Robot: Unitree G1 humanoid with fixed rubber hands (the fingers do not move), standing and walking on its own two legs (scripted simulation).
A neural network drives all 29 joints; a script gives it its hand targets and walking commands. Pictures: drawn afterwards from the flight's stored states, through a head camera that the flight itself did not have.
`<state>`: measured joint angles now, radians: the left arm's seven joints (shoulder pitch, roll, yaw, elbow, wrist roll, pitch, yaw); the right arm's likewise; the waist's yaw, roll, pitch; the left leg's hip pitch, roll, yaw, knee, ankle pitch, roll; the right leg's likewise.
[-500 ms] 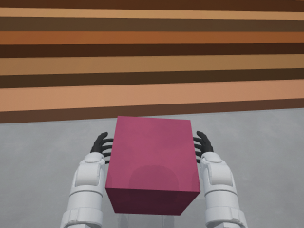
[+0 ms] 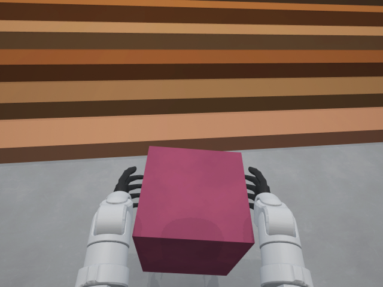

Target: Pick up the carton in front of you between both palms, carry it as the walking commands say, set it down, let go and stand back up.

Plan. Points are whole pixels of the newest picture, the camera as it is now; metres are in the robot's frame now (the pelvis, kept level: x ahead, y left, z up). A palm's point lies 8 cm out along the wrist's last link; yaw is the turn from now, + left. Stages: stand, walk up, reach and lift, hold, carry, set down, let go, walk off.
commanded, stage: hold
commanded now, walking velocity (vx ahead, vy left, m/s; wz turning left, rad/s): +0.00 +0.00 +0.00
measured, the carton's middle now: (190, 214) +0.29 +0.01 -0.03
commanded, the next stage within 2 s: carry in 0.22 s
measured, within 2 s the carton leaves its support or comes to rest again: neither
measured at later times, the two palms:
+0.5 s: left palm (118, 179) +0.31 +0.17 +0.07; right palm (256, 181) +0.32 -0.13 +0.08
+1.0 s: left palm (138, 112) +0.55 +0.17 +0.08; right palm (240, 120) +0.54 -0.13 +0.08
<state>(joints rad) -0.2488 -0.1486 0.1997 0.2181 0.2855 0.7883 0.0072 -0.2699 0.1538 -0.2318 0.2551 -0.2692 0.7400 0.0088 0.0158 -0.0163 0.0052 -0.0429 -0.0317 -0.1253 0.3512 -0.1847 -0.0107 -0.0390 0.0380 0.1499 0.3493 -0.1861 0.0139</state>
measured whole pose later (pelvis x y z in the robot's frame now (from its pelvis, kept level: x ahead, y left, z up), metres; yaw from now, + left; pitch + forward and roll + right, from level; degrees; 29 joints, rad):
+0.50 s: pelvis +0.03 +0.02 -0.01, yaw +0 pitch +1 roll +0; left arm -0.20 -0.13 0.15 -0.06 0.18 0.95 0.05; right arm -0.24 0.15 -0.16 -0.01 -0.16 0.92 -0.05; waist -0.01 -0.01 -0.14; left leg -0.26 0.00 0.00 0.56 -0.31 0.00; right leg -0.26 -0.02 0.07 0.58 -0.36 0.02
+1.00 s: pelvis +0.28 +0.03 -0.01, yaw -4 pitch +7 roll +0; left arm -0.18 -0.14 0.16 -0.34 0.09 1.26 0.11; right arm -0.21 0.14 -0.11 -0.30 -0.11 1.23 -0.10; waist -0.01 0.02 -0.15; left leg -0.25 0.02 0.21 0.48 -0.34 0.04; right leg -0.39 -0.04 -0.10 0.96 -0.54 -0.01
